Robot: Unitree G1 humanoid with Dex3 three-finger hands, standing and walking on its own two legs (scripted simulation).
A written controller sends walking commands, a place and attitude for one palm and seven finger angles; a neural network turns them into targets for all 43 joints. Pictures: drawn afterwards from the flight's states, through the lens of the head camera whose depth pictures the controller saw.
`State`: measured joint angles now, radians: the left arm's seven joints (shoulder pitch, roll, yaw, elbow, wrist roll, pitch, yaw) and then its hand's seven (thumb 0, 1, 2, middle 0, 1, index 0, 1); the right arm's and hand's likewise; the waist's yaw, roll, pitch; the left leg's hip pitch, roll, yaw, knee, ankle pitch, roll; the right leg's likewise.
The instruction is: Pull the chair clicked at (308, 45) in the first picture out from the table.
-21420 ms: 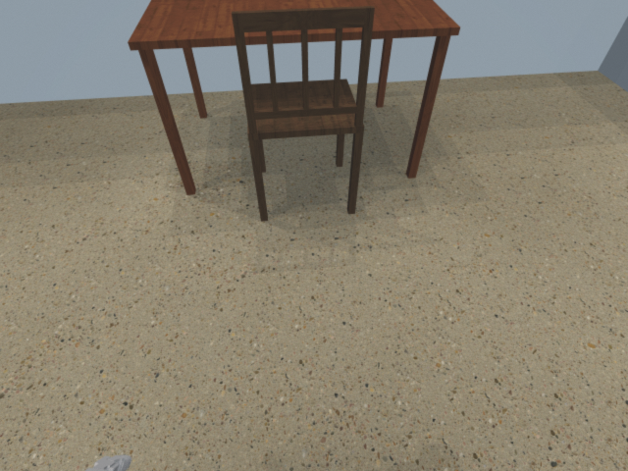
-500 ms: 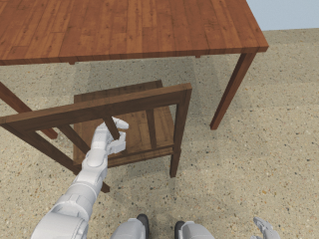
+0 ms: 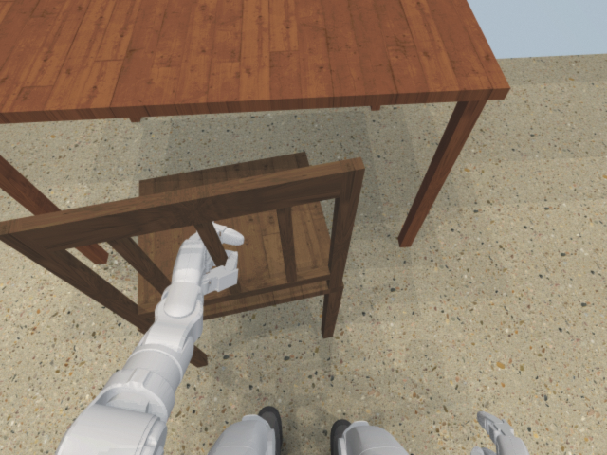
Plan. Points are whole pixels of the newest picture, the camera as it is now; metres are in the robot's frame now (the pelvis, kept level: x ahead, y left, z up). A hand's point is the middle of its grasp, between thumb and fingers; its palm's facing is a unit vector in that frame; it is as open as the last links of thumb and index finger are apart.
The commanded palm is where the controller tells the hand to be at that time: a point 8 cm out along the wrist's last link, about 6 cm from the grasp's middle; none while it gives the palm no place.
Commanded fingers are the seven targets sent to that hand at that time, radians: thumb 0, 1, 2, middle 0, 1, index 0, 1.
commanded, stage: step backward, pulling the chair out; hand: left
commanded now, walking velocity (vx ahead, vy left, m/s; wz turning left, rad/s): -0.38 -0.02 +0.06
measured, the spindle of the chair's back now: (221, 260) +0.39 +0.14 -0.08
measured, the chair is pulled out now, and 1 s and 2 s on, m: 0.12 0.13 0.13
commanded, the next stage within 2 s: stop walking, hand still on the chair in 0.50 s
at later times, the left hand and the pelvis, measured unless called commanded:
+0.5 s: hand (231, 272) +0.36 +0.11 -0.06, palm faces -0.05 -0.98 -0.19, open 5.1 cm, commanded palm +0.34 +0.17 -0.05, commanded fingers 0.00 0.90 0.90 -0.50 -1.45 -0.50 -1.45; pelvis +0.00 +0.00 +0.00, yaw +0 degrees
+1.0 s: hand (230, 273) +0.36 +0.12 -0.05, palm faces -0.03 -0.99 -0.15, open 5.2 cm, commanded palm +0.34 +0.17 -0.04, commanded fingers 0.00 0.90 0.90 -0.50 -1.45 -0.50 -1.45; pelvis +0.04 +0.00 +0.01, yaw +0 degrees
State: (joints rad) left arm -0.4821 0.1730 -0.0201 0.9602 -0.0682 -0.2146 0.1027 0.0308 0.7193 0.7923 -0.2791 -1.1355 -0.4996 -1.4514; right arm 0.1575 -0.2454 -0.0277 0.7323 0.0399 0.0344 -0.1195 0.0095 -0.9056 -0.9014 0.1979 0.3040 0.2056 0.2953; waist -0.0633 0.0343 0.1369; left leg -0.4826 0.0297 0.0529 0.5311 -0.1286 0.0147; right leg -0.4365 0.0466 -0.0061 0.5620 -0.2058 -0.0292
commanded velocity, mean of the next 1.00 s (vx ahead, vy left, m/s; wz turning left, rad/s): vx -0.22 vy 0.00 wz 0.03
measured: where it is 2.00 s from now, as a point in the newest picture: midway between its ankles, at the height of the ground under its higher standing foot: outside the picture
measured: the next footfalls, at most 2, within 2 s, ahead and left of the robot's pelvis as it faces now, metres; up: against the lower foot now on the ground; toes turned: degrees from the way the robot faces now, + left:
none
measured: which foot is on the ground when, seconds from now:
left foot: down 0.00-1.00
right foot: down 0.00-1.00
